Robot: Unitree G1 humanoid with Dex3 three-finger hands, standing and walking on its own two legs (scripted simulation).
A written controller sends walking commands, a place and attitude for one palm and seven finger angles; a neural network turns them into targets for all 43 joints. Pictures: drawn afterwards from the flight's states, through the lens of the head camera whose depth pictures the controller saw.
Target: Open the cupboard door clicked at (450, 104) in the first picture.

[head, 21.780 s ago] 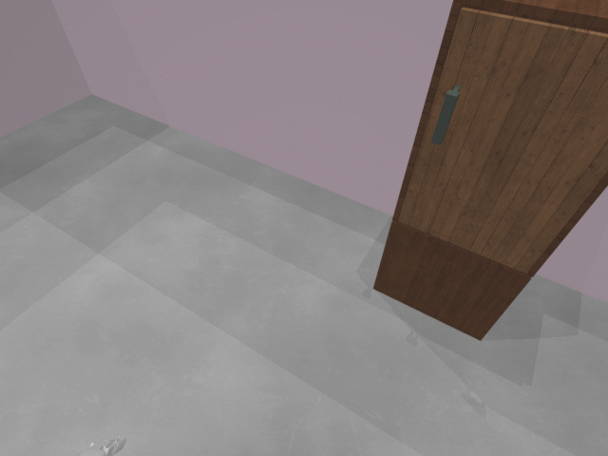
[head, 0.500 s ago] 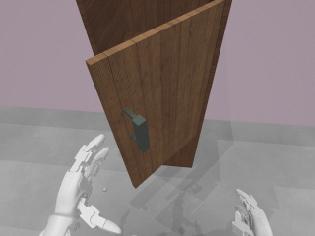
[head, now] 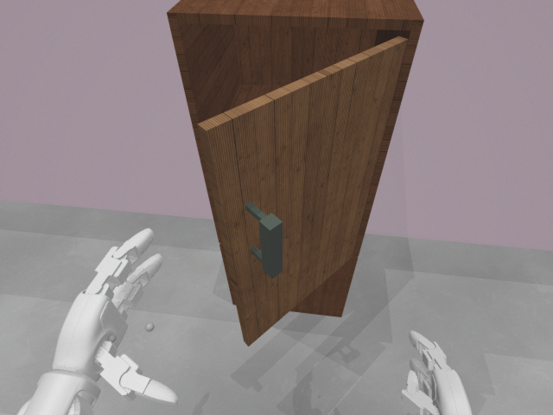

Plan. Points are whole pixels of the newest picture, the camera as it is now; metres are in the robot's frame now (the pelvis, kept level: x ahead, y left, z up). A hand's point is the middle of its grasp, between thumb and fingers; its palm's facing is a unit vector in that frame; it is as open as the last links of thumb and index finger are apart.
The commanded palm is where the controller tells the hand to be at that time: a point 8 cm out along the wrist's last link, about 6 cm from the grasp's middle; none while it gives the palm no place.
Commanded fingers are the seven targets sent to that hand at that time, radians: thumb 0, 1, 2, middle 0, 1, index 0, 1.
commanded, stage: draw the hand back to the body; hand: left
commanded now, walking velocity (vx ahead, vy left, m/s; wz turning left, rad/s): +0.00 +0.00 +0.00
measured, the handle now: (263, 240) +0.35 +0.06 +0.08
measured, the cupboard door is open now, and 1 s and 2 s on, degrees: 49 49 49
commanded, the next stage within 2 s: step back with the hand held close in 1.08 s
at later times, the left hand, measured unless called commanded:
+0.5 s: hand (78, 277) +0.22 +0.25 +0.16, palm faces +0.35 -0.85 -0.40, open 11.6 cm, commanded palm +0.17 +0.29 +0.18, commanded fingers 0.00 0.58 0.76 -0.19 -0.30 -0.19 -0.30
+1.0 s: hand (62, 271) +0.22 +0.26 +0.18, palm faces +0.42 -0.81 -0.41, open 7.5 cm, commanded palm +0.17 +0.29 +0.20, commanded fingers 0.00 0.90 0.90 -0.20 -0.30 -0.20 -0.30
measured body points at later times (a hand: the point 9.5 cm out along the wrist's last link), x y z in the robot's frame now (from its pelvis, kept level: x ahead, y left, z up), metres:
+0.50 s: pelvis +0.02 +0.01 +0.03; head +0.02 +0.00 +0.48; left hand +0.20 +0.29 +0.19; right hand +0.20 -0.20 -0.05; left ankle -0.01 +0.12 -0.71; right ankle +0.01 -0.11 -0.71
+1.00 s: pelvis +0.02 +0.00 +0.04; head +0.01 -0.02 +0.49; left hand +0.19 +0.30 +0.20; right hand +0.21 -0.22 -0.05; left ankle -0.01 +0.12 -0.71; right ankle +0.01 -0.11 -0.71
